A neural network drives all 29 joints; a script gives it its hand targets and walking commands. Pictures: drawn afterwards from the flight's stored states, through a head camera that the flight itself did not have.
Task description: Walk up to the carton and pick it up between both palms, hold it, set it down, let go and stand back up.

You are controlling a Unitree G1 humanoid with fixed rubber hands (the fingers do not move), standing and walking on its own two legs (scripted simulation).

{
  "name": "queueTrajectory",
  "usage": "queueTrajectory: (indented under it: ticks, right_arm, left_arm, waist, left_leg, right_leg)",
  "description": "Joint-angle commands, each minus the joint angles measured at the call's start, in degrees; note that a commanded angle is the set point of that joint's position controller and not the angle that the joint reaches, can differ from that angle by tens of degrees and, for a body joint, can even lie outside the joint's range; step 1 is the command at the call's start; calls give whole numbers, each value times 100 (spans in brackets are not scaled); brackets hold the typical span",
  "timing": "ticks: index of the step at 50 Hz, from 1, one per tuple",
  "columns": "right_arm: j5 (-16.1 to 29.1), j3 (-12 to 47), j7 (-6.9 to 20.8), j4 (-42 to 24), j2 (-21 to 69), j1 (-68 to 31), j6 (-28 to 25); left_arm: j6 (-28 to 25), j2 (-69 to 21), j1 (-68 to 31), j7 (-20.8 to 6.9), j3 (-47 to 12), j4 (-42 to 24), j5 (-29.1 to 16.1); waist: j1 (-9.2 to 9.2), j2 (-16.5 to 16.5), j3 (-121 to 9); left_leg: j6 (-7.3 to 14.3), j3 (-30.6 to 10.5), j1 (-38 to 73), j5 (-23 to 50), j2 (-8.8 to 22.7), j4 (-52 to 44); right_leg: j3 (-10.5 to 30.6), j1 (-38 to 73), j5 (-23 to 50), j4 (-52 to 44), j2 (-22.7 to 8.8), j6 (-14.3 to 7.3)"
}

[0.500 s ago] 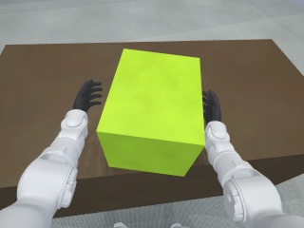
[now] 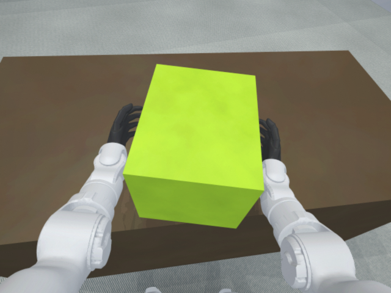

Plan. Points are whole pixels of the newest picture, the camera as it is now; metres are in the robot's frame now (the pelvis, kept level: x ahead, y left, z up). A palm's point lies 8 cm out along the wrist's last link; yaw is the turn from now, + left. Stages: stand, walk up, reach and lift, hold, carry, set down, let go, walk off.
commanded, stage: reach and lift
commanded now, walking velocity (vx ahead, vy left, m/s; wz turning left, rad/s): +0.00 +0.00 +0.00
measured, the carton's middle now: (196, 147) +0.44 -0.02 +0.01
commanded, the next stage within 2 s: none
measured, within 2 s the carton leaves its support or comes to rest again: leaves its support in 1.90 s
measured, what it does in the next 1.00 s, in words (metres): stands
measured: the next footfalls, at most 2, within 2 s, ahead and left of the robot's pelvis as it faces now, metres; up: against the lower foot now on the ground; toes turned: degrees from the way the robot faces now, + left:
none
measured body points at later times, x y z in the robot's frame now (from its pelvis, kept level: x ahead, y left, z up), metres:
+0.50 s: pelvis +0.01 +0.00 +0.02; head +0.08 +0.02 +0.46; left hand +0.44 +0.14 +0.05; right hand +0.39 -0.18 +0.04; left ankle +0.04 +0.07 -0.71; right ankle +0.02 -0.11 -0.71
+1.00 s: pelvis +0.03 +0.00 +0.03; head +0.09 +0.02 +0.47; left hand +0.44 +0.14 +0.04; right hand +0.39 -0.18 +0.03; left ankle +0.04 +0.07 -0.71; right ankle +0.02 -0.11 -0.71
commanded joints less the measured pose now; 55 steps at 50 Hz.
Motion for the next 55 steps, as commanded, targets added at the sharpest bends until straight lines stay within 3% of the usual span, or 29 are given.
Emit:
queueTrajectory:
  ticks: [1,4,6,8,10,12,15,16,17,18,19,21,27,28,29,31,33,35,39,41,44,45,46,48,50,55]
  right_arm:
    - [-170,150,119,-962,-52,-2427,-438]
    - [-391,-32,160,-770,9,-2319,-503]
    - [-532,-137,156,-490,153,-2327,-493]
    - [-609,-187,194,-716,284,-2480,-509]
    - [-707,-220,248,-979,428,-2588,-512]
    - [-916,-250,308,-766,641,-2411,-510]
    - [-1309,-244,465,-779,1458,-2509,-674]
    - [-1529,-234,575,-715,1779,-2408,-722]
    - [-1878,-305,699,-625,2411,-2335,-814]
    - [-2196,-236,879,-663,3065,-2431,-899]
    - [-2448,-258,1009,-615,3578,-2504,-940]
    - [-2714,-234,1205,-461,3818,-2356,-935]
    - [-2940,-221,1292,-418,3812,-2155,-1003]
    - [-3014,-251,1288,-372,3840,-2080,-1016]
    - [-3035,-158,1290,-450,3916,-2027,-1060]
    - [-3105,-216,1284,-339,3920,-2086,-1124]
    - [-3073,-102,1276,-258,4025,-1896,-1169]
    - [-3070,-153,1263,-180,3945,-1854,-1229]
    - [-3014,53,1226,-324,4109,-1911,-1364]
    - [-2909,196,1196,-167,4168,-1728,-1396]
    - [-2939,123,1172,-301,4126,-1920,-1416]
    - [-2905,136,1182,-196,4097,-1829,-1407]
    - [-2868,166,1167,-210,4098,-1748,-1418]
    - [-2933,-4,1118,-43,4092,-1730,-1407]
    - [-2936,27,1112,-86,4093,-1743,-1407]
    - [-2954,1,1088,-244,4063,-1848,-1475]
  left_arm:
    - [-333,211,-2363,-34,88,-1132,163]
    - [-354,140,-2303,-108,245,-1045,379]
    - [-316,61,-2332,-113,338,-991,538]
    - [-377,19,-2492,-56,348,-1218,542]
    - [-421,31,-2568,-66,362,-1260,583]
    - [-395,-204,-2351,-129,483,-1007,803]
    - [-471,-968,-2424,-340,357,-859,1053]
    - [-519,-1252,-2319,-408,368,-746,1238]
    - [-620,-1935,-2432,-502,146,-888,1438]
    - [-697,-2521,-2411,-607,83,-712,1645]
    - [-784,-2980,-2491,-733,-118,-513,1686]
    - [-954,-3291,-2336,-819,-41,-78,1815]
    - [-1137,-3112,-2162,-844,280,197,1911]
    - [-1145,-3171,-2122,-848,234,256,1929]
    - [-1216,-3151,-2096,-829,249,147,1928]
    - [-1297,-3170,-2207,-794,164,101,1881]
    - [-1345,-3235,-2044,-815,225,149,1924]
    - [-1371,-3345,-2013,-811,75,64,1862]
    - [-1444,-3335,-1966,-837,77,4,1831]
    - [-1453,-3342,-1822,-856,37,2,1869]
    - [-1434,-3299,-1976,-885,46,77,1813]
    - [-1424,-3321,-1925,-858,44,17,1887]
    - [-1392,-3325,-1728,-868,62,131,1936]
    - [-1377,-3280,-1881,-869,69,89,1960]
    - [-1370,-3239,-1889,-883,142,85,1954]
    - [-1364,-3279,-1878,-861,128,134,1979]
  waist:
    - [11,296,-3771]
    - [33,412,-3572]
    - [-13,305,-3181]
    - [86,408,-3437]
    - [73,348,-3602]
    - [85,281,-3354]
    - [59,267,-3344]
    - [139,348,-3200]
    - [-46,488,-3263]
    - [104,595,-3203]
    - [-63,574,-3093]
    - [-1,532,-2722]
    - [22,160,-2140]
    - [-6,248,-2084]
    - [108,255,-2345]
    - [-21,246,-2458]
    - [58,266,-2460]
    - [-43,339,-2481]
    - [56,162,-2621]
    - [11,141,-2378]
    - [68,67,-2376]
    - [95,248,-2377]
    - [106,214,-2307]
    - [-4,252,-2172]
    - [104,163,-2144]
    - [155,209,-2145]
  left_leg:
    - [-616,-647,3379,2599,-42,65]
    - [-621,-651,3351,2381,-35,-42]
    - [-551,-631,3265,2131,-44,-116]
    - [-533,-611,3202,1988,-34,-213]
    - [-499,-592,3244,1994,-55,-249]
    - [-499,-592,3284,2172,-57,-236]
    - [-484,-552,3224,2121,-80,-382]
    - [-495,-529,3358,2198,-75,-428]
    - [-595,-583,3701,2384,-14,-467]
    - [-624,-546,3858,2585,-17,-474]
    - [-653,-581,3926,2504,22,-473]
    - [-639,-593,3815,2403,36,-614]
    - [-495,-517,3350,2004,-15,-1072]
    - [-534,-527,3392,2015,11,-1103]
    - [-544,-488,3480,2275,1,-1076]
    - [-572,-502,3615,2544,34,-1021]
    - [-555,-499,3602,2562,17,-1002]
    - [-630,-538,3751,2777,61,-993]
    - [-556,-523,3505,2918,19,-994]
    - [-554,-507,3561,3052,-3,-959]
    - [-481,-510,3366,2639,-28,-1112]
    - [-525,-508,3533,2842,-5,-1096]
    - [-533,-509,3655,2934,-5,-1087]
    - [-565,-502,3591,2791,-14,-1149]
    - [-527,-502,3613,2730,-5,-1169]
    - [-513,-460,3616,2580,15,-1281]
  right_leg:
    - [238,559,1629,-613,57,71]
    - [256,610,1476,-690,33,49]
    - [268,594,1271,-760,6,66]
    - [252,653,1206,-755,-15,77]
    - [260,722,1273,-792,-32,114]
    - [245,906,1457,-810,-35,93]
    - [224,1026,1544,-900,-75,117]
    - [206,1062,1549,-951,-96,94]
    - [86,988,1682,-1022,-54,60]
    - [59,958,1710,-1092,-54,-6]
    - [49,956,1779,-1142,-58,-38]
    - [80,1294,1806,-1179,-59,-121]
    - [227,1910,1780,-1352,-147,-2]
    - [219,1923,1795,-1370,-148,-26]
    - [215,1992,1964,-1351,-126,-34]
    - [182,1869,2215,-1353,-110,-28]
    - [206,2022,2257,-1392,-135,-76]
    - [166,1944,2318,-1410,-93,-82]
    - [212,2191,2674,-1364,-97,-29]
    - [250,2266,2938,-1363,-113,1]
    - [274,2329,2504,-1453,-142,14]
    - [270,2308,2590,-1456,-130,-27]
    - [272,2346,2626,-1513,-129,-35]
    - [249,2227,2466,-1577,-132,-32]
    - [238,2196,2334,-1606,-119,-46]
    - [223,2122,2146,-1743,-138,-55]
